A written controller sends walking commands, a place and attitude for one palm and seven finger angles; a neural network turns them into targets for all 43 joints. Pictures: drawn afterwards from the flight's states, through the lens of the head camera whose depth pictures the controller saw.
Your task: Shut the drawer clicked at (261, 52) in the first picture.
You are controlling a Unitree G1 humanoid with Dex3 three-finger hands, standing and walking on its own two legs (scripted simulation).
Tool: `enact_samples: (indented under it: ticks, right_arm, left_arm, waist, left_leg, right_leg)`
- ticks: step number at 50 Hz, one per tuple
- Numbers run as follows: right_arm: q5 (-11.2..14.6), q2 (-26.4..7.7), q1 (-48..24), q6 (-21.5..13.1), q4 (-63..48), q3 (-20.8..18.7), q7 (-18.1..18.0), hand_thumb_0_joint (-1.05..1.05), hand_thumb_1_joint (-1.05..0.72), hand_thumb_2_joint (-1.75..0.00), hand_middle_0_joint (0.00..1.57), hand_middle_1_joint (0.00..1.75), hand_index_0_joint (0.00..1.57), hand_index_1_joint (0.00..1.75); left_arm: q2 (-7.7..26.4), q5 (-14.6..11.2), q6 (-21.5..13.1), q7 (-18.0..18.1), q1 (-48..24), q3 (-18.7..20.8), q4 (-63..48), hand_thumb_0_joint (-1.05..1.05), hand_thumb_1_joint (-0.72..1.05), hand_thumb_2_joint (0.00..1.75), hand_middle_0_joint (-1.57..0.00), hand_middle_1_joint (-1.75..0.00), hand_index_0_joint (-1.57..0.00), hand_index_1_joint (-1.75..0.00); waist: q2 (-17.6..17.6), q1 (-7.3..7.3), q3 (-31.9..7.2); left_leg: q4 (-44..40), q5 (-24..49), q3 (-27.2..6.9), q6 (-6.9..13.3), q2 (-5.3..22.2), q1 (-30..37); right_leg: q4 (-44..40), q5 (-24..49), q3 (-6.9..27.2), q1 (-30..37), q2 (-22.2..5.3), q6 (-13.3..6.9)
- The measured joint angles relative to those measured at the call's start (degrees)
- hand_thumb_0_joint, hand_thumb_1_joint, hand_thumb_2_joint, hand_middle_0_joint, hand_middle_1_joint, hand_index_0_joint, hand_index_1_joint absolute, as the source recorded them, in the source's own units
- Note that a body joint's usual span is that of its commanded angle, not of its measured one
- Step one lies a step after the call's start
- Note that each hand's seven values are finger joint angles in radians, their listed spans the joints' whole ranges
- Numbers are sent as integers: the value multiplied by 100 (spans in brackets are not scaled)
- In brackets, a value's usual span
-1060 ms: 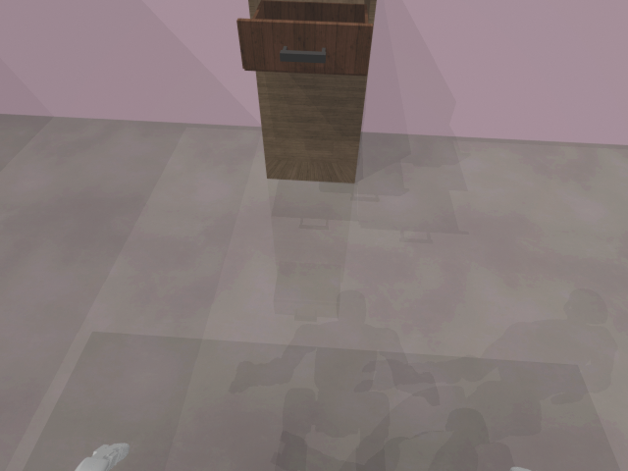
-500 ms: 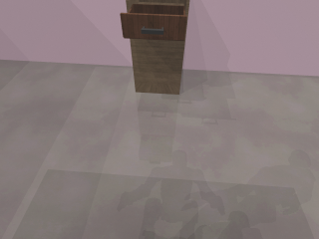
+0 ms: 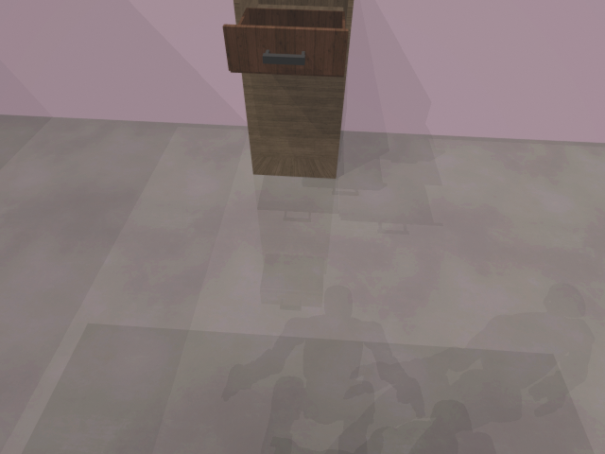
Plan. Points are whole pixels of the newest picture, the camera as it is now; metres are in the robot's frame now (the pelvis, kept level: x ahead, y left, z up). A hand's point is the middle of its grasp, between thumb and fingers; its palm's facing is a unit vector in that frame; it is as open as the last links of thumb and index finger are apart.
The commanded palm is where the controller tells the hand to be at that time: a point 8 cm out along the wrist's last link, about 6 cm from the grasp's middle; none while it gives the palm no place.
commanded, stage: stand and wait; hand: left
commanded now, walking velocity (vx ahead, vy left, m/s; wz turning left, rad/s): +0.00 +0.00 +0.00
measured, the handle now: (284, 56) +1.23 +0.13 -0.01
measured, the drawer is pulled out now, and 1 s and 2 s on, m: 0.29 0.29 0.29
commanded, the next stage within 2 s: look at it before walking up in 0.02 s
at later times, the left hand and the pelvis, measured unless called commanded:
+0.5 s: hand out of the picture +0.09 +0.25 -0.15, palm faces -0.02 -0.94 -0.34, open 7.4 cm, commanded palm none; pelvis +0.01 +0.01 +0.00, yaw +0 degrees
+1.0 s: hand out of the picture +0.03 +0.21 -0.19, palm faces +0.00 -0.98 -0.19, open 7.4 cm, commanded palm none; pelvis +0.06 +0.02 -0.01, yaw -2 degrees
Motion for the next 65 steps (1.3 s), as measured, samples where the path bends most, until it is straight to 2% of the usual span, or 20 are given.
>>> enact_samples:
  ticks: [36,39,44,47,50,52,54,56,58,61,65]
  right_arm:
    - [17,6,-175,-27,8,9,-25,0,-90,-90,20,30,21,30]
    - [-22,84,-68,19,23,15,-34,0,-90,-90,20,30,21,30]
    - [-78,352,374,78,30,12,12,0,-90,-90,20,30,20,30]
    - [-75,506,652,24,30,1,14,0,-90,-90,20,30,20,30]
    - [-60,661,917,-28,85,-26,10,0,-90,-90,20,30,20,30]
    - [-60,781,1071,-92,102,-48,0,0,-90,-90,20,30,20,30]
    - [-76,885,1218,-240,86,-89,-46,0,-90,-90,20,30,20,30]
    - [-77,991,1424,-385,78,-92,-124,0,-90,-90,20,30,20,30]
    - [-80,1093,1656,-450,130,-90,-175,0,-90,-90,20,30,20,30]
    - [-86,1206,1958,-447,312,-94,-204,0,-90,-90,20,30,20,30]
    - [-68,1230,2191,-373,588,-104,-185,0,-90,-90,20,30,21,30]
  left_arm:
    - [34,0,-27,25,5,11,59,1,91,90,-21,-30,-20,-30]
    - [-53,16,27,56,135,14,75,0,91,90,-21,-30,-20,-29]
    - [-316,60,104,-38,627,43,79,0,91,90,-20,-30,-20,-29]
    - [-506,46,63,-69,926,77,93,0,91,90,-20,-30,-20,-29]
    - [-681,38,34,-73,1220,111,177,0,91,90,-20,-30,-20,-29]
    - [-757,41,50,-76,1402,145,238,0,91,90,-21,-30,-20,-29]
    - [-837,55,89,-74,1472,160,332,1,91,90,-21,-30,-20,-29]
    - [-882,75,98,-75,1393,178,377,1,91,90,-21,-30,-20,-29]
    - [-886,74,83,-96,1188,219,321,1,91,90,-21,-30,-20,-29]
    - [-864,64,63,-147,721,270,68,1,91,90,-20,-30,-20,-29]
    - [-867,33,-58,-183,67,304,-337,1,91,90,-20,-30,-19,-29]
  waist:
    - [-31,45,-4]
    - [-27,62,-98]
    - [-27,93,-307]
    - [-9,90,-254]
    - [-35,87,-225]
    - [-153,87,-233]
    - [-202,35,-178]
    - [-201,-84,-84]
    - [-170,-186,21]
    - [-93,-245,194]
    - [63,-255,422]
  left_leg:
    - [-174,7,11,47,-42,188]
    - [-15,-110,40,45,-27,140]
    - [532,-850,114,90,24,-6]
    - [857,-880,127,115,74,-89]
    - [1172,-1135,169,115,91,-95]
    - [1229,-1338,298,154,35,-30]
    - [1136,-1433,462,193,28,136]
    - [847,-1399,550,177,41,399]
    - [485,-1317,570,163,64,678]
    - [-43,-1212,591,87,120,1087]
    - [-326,-1345,676,-72,244,1534]
  right_leg:
    - [-222,32,10,213,-45,58]
    - [-80,-67,36,161,-31,60]
    - [314,-579,107,46,28,-11]
    - [535,-591,121,8,77,-10]
    - [811,-912,160,6,91,27]
    - [1094,-1161,274,-82,45,-67]
    - [2059,-1403,173,-449,19,-143]
    - [3120,-1500,-12,-943,-6,-165]
    - [3625,-1467,-220,-1392,-92,-165]
    - [3297,-1109,-452,-1878,-262,-147]
    - [1928,-457,-672,-1958,-294,-259]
